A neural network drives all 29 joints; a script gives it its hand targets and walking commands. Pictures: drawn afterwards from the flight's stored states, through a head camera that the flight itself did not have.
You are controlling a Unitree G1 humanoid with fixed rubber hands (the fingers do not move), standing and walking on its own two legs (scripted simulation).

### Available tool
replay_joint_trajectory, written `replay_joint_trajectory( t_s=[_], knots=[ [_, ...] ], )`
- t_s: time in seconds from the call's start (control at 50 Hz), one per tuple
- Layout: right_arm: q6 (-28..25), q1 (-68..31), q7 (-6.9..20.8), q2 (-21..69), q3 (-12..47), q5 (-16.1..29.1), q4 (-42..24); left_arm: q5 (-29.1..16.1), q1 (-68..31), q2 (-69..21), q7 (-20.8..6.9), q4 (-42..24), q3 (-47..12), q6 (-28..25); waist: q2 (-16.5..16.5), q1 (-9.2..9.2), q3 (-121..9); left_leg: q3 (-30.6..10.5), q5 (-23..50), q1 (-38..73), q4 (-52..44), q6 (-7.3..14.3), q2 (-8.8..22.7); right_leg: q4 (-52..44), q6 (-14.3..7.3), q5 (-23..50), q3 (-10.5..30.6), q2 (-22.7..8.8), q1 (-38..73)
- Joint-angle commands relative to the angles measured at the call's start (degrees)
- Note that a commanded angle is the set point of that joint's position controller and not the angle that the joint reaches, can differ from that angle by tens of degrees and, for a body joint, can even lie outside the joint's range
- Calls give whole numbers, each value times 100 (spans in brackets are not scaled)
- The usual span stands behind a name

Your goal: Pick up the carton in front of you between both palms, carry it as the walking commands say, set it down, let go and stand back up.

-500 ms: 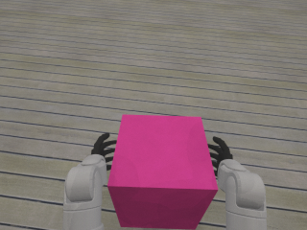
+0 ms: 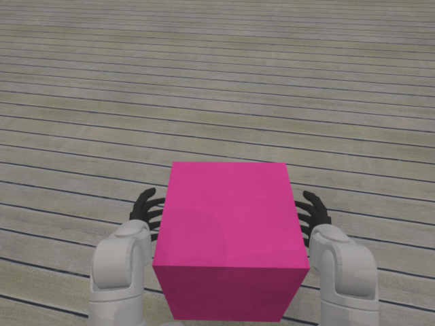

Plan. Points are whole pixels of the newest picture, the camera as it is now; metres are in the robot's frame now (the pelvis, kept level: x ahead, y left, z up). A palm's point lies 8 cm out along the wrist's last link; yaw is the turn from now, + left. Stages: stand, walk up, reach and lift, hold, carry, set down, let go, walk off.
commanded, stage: carry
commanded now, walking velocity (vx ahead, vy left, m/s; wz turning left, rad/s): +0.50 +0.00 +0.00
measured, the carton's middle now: (227, 244) +0.28 +0.00 -0.01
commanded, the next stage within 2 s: none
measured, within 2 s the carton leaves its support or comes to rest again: neither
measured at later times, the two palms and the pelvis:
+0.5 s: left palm (158, 108) +0.61 +0.19 +0.06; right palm (277, 110) +0.59 -0.11 +0.07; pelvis +0.33 +0.05 +0.00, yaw -3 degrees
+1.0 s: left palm (191, 46) +0.93 +0.13 +0.07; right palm (282, 47) +0.93 -0.17 +0.06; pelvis +0.66 -0.02 +0.00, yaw +0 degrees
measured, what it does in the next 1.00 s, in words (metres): walks ahead: left foot, then right foot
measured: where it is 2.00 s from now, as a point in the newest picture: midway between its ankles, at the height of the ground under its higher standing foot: (232, 192)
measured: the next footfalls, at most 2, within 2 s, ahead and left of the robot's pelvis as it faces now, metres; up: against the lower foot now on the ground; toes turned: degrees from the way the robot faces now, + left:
left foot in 0.28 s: +0.39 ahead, +0.13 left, +0.00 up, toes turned +9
right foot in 0.78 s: +0.71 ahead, -0.10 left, +0.00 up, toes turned -13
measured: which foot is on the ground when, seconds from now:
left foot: up 0.00-0.26, down 0.28-0.82, up 0.84-1.00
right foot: down 0.00-0.32, up 0.34-0.76, down 0.78-1.00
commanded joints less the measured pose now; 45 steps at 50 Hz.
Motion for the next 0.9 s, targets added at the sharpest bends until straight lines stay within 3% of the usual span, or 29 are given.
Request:
replay_joint_trajectory(
  t_s=[0.0,0.08,0.2,0.24,0.26,0.28,0.3,0.32,0.34,0.36,0.38,0.4,0.46,0.56,0.68,0.72,0.74,0.76,0.78,0.8,0.82,0.86,0.88],
  knots=[
    [-281,-2794,1309,5607,4308,2346,-671,-2533,-2851,-5463,-1605,-821,-4197,-115,-764,2,-1822,35,428,-640,-766,-103,141,-1089,-409,709,1365,-1508,1965],
    [-201,-2625,1244,5310,4271,2304,-878,-2488,-2645,-5107,-1577,-989,-4153,-39,-791,23,-1477,326,977,-686,-1994,-117,23,-993,-362,1497,916,-1273,2227],
    [87,-2549,1311,4853,4124,2309,-727,-2236,-2426,-4701,-1498,-718,-4004,189,-975,34,-925,678,1451,-75,-3119,121,-218,-626,-90,2551,502,-1193,2385],
    [141,-2575,1351,4812,4039,2311,-584,-2210,-2518,-4652,-1486,-647,-4007,243,-912,-74,-1155,1064,1330,1175,-3487,186,-529,390,125,3313,108,-1029,2080],
    [153,-2515,1372,4793,3968,2289,-461,-2200,-2576,-4634,-1482,-637,-4020,270,-640,-157,-1518,1134,984,2394,-3480,189,-637,1361,261,3075,-79,-794,1508],
    [167,-2486,1391,4763,3913,2258,-426,-2205,-2659,-4603,-1483,-609,-4022,284,18,-266,-1925,-196,274,3498,-3653,282,346,2742,423,1500,26,-639,529],
    [117,-2538,1427,4734,3859,2234,-199,-2264,-2812,-4729,-1473,-687,-4112,325,1621,-251,-2372,-2952,-395,4919,-4298,1203,1874,4466,648,-634,326,146,-1497],
    [79,-2462,1445,4946,3901,2305,-135,-2272,-2939,-4785,-1493,-626,-4145,302,1636,-232,-2151,-3430,584,4740,-4675,1327,1948,5302,538,-1723,1040,189,-2204],
    [30,-2624,1458,5118,3919,2357,-253,-2312,-3031,-5001,-1510,-576,-4190,240,1255,-220,-2102,-2720,1385,4522,-4485,1268,1812,5602,379,-1619,1306,-134,-2377],
    [-23,-2739,1470,5349,3979,2390,-324,-2341,-3098,-5170,-1524,-607,-4220,165,549,-210,-2100,-2139,1865,4233,-4328,1113,1656,5460,305,-1368,1375,-352,-2360],
    [-85,-2885,1483,5523,4028,2434,-431,-2365,-3134,-5317,-1531,-626,-4250,96,171,-185,-1981,-1640,2047,3800,-4382,904,1517,5038,290,-1055,1393,-523,-2214],
    [-137,-2988,1491,5621,4058,2468,-496,-2375,-3149,-5443,-1523,-639,-4301,37,255,-152,-2010,-1278,1742,3560,-4536,731,1382,4662,308,-785,1353,-592,-2017],
    [-227,-2884,1516,5628,4115,2543,-674,-2347,-2933,-5611,-1453,-714,-4362,-115,558,-148,-1961,-698,1353,3452,-4830,737,1183,3916,422,-370,1064,-515,-1962],
    [-212,-2633,1524,5287,4091,2524,-911,-2291,-2761,-5378,-1351,-987,-4392,-123,655,-187,-1534,-111,2061,3816,-4931,790,927,2316,578,273,647,-434,-2349],
    [16,-2345,1428,4796,3913,2297,-709,-2298,-2623,-4892,-1384,-910,-4273,158,758,-214,-966,295,3040,4035,-4708,630,830,947,371,896,255,-177,-1932],
    [81,-2393,1410,4738,3899,2252,-623,-2314,-2663,-4803,-1418,-809,-4206,230,860,-183,-975,451,3846,4024,-4263,481,819,674,252,852,69,-28,-1288],
    [109,-2469,1407,4721,3905,2250,-605,-2306,-2617,-4783,-1434,-719,-4163,249,804,-94,-1159,690,4171,3852,-3649,355,706,457,235,778,-165,196,-530],
    [134,-2503,1406,4712,3924,2249,-583,-2291,-2605,-4762,-1452,-623,-4104,256,547,-27,-1479,925,3990,3328,-2705,191,481,369,226,524,-299,348,635],
    [147,-2624,1410,4683,3936,2256,-570,-2270,-2568,-4725,-1472,-580,-4050,267,-39,93,-1925,833,2377,2307,-1407,61,317,271,175,-121,850,-555,1884],
    [188,-2779,1411,4777,4027,2306,-699,-2234,-2668,-4677,-1494,-378,-3983,211,-1657,90,-2447,512,606,338,371,-214,-415,-246,-726,-912,3657,-2116,3350],
    [168,-2843,1435,4763,4055,2320,-636,-2251,-2485,-4903,-1504,-264,-3994,180,-1782,64,-2201,-68,-1101,-499,1234,-138,-624,-758,-934,155,4269,-2256,3240],
    [31,-2970,1466,5184,4138,2371,-524,-2327,-2732,-5303,-1535,-426,-4051,87,-750,40,-2159,-479,-741,-710,1516,117,-31,-376,-671,1492,2966,-1999,2798],
    [-33,-3003,1472,5382,4180,2416,-501,-2356,-2868,-5458,-1545,-516,-4100,30,-330,10,-2031,-506,-408,-610,1132,130,161,-436,-491,1628,2467,-1843,2372]
  ],
)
